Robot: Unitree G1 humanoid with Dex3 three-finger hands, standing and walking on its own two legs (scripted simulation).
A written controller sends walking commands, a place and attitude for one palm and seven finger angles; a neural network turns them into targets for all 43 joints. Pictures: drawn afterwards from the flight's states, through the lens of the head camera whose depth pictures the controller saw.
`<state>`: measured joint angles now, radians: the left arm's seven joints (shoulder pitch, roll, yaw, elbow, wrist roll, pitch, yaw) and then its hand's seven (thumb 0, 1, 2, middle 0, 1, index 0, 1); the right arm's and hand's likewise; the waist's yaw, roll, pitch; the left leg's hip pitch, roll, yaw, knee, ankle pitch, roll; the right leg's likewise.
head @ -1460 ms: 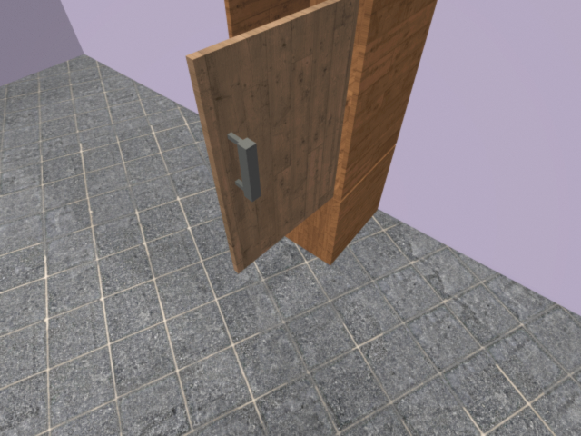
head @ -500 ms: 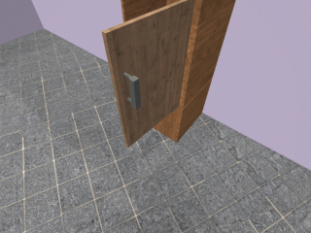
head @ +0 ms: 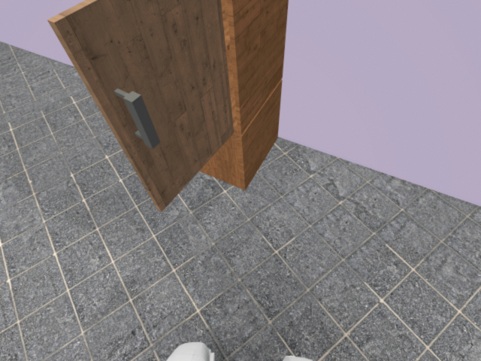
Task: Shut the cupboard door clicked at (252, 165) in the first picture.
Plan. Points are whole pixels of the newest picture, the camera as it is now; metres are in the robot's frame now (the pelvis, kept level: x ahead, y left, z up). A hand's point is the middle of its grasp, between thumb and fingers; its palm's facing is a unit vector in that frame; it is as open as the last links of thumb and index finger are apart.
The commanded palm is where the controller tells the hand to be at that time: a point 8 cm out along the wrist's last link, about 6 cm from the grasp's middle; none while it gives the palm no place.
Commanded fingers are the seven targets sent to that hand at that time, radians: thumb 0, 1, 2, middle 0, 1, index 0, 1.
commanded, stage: walk around to get in front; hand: left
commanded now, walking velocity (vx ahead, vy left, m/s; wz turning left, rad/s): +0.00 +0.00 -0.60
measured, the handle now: (136, 118) +0.55 +0.27 +0.04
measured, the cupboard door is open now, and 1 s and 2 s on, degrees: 84 84 84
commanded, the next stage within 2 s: none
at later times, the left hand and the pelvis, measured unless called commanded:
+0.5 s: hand out of the picture +0.11 +0.23 -0.16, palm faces -0.21 -0.94 -0.25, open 7.4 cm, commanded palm none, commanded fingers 0.00 0.90 0.90 -0.20 -0.30 -0.20 -0.30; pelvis -0.01 +0.03 +0.01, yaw -17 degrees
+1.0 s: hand (194, 311) +0.22 +0.13 -0.17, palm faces -0.58 -0.79 -0.21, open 7.4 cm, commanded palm none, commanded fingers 0.00 0.90 0.90 -0.20 -0.30 -0.20 -0.30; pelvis +0.01 +0.02 +0.00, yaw -36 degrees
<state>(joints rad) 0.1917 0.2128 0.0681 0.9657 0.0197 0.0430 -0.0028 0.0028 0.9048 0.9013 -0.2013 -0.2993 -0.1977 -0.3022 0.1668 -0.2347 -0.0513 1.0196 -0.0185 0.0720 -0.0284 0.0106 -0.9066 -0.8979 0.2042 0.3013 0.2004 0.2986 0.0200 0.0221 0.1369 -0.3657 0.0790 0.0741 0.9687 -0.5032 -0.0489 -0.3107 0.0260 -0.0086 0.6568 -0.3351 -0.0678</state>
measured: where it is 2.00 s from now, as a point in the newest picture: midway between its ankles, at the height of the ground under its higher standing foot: outside the picture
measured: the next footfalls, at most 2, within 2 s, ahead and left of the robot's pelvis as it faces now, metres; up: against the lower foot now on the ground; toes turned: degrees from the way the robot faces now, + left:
left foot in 0.44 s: +0.06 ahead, +0.16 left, +0.00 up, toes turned -20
right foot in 0.70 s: -0.02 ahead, -0.14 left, +0.00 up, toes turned -26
